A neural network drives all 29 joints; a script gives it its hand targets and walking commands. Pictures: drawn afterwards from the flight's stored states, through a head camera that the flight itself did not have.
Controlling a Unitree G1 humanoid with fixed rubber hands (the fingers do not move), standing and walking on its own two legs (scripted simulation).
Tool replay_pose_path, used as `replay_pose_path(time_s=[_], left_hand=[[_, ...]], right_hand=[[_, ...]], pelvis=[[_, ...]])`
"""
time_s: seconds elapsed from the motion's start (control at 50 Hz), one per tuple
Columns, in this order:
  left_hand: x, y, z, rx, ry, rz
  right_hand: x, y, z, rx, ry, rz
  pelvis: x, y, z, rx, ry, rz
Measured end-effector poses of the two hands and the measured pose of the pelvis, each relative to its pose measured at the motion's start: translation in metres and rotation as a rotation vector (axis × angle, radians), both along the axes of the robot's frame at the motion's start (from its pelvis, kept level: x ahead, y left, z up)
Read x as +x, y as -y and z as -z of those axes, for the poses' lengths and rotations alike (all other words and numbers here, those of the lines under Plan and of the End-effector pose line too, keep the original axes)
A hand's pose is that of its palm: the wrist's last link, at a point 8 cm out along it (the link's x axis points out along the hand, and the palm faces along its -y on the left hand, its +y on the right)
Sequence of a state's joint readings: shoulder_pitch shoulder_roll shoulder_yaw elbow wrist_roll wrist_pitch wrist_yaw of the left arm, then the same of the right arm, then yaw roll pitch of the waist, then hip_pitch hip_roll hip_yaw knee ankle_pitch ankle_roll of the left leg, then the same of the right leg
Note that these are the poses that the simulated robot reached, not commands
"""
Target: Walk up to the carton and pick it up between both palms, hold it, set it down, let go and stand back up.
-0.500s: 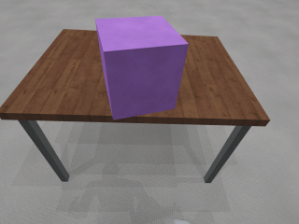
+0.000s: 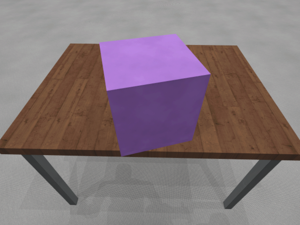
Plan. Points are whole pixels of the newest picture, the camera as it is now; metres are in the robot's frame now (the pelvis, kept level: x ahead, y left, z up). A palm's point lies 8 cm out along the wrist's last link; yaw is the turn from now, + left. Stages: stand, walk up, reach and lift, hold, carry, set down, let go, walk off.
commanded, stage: walk up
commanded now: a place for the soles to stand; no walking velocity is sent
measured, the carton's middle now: (148, 94) +0.52 +0.01 +0.08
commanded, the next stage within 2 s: reach and lift in 1.72 s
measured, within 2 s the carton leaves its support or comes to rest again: neither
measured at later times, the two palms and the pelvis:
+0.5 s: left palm out of the picture +0.14 +0.33 -0.10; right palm out of the picture +0.10 -0.29 -0.10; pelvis +0.04 +0.02 -0.01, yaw -2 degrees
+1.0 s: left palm out of the picture +0.13 +0.32 -0.10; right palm out of the picture +0.10 -0.31 -0.10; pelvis +0.03 +0.00 -0.01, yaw -2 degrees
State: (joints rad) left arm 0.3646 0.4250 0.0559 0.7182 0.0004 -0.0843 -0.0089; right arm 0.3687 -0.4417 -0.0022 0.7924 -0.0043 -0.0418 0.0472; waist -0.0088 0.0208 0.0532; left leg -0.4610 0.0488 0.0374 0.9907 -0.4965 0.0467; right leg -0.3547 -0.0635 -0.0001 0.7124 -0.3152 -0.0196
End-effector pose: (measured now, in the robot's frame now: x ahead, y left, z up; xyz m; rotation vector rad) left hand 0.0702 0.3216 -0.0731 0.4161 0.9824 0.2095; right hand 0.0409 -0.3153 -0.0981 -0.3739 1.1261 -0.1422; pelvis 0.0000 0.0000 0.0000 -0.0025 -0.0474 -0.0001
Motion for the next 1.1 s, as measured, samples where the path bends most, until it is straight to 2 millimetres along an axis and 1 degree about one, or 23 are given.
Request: replay_pose_path(time_s=[0.04,0.08,0.1,0.16,0.24,0.32,0.42,0.5,0.68,0.9,1.04,1.1], left_hand=[[0.007,-0.009,0.006,-0.007,-0.012,-0.003],[0.015,-0.018,0.021,-0.015,-0.035,-0.006],[0.018,-0.02,0.026,-0.022,-0.052,-0.011],[0.027,-0.021,0.03,-0.038,-0.082,-0.009],[0.036,-0.021,0.03,-0.04,-0.096,-0.008],[0.043,-0.019,0.028,-0.034,-0.101,-0.004],[0.059,-0.015,0.027,-0.037,-0.071,0.009],[0.065,-0.011,0.026,-0.037,-0.05,0.017],[0.065,-0.005,0.025,-0.038,-0.037,0.023],[0.065,-0.003,0.025,-0.038,-0.041,0.022],[0.063,0.008,0.024,-0.038,-0.049,0.03],[0.062,0.01,0.023,-0.038,-0.05,0.032]], right_hand=[[0.008,-0.008,0.001,-0.012,0.0,0.002],[0.013,-0.016,0.008,-0.036,0.001,0.011],[0.014,-0.021,0.009,-0.038,-0.001,0.019],[0.019,-0.03,0.003,-0.037,-0.006,0.039],[0.029,-0.029,0.001,-0.05,-0.015,0.043],[0.043,-0.027,0.002,-0.047,0.001,0.04],[0.057,-0.025,0.0,-0.053,0.033,0.037],[0.063,-0.021,-0.001,-0.052,0.058,0.035],[0.063,-0.016,-0.003,-0.053,0.076,0.038],[0.062,-0.013,-0.003,-0.056,0.081,0.042],[0.056,-0.001,0.0,-0.057,0.08,0.055],[0.054,0.0,0.001,-0.055,0.074,0.058]], pelvis=[[0.008,-0.009,0.003,-0.007,-0.004,0.0],[0.015,-0.019,0.013,-0.015,-0.01,0.006],[0.018,-0.022,0.015,-0.009,-0.011,0.008],[0.027,-0.025,0.011,-0.016,-0.02,0.016],[0.037,-0.025,0.01,-0.016,-0.036,0.018],[0.042,-0.023,0.009,-0.016,-0.044,0.021],[0.043,-0.021,0.009,-0.019,-0.045,0.026],[0.041,-0.018,0.009,-0.018,-0.038,0.029],[0.038,-0.013,0.009,-0.018,-0.029,0.034],[0.037,-0.011,0.009,-0.018,-0.024,0.036],[0.034,0.001,0.01,-0.011,-0.022,0.044],[0.033,0.002,0.01,-0.005,-0.022,0.043]])
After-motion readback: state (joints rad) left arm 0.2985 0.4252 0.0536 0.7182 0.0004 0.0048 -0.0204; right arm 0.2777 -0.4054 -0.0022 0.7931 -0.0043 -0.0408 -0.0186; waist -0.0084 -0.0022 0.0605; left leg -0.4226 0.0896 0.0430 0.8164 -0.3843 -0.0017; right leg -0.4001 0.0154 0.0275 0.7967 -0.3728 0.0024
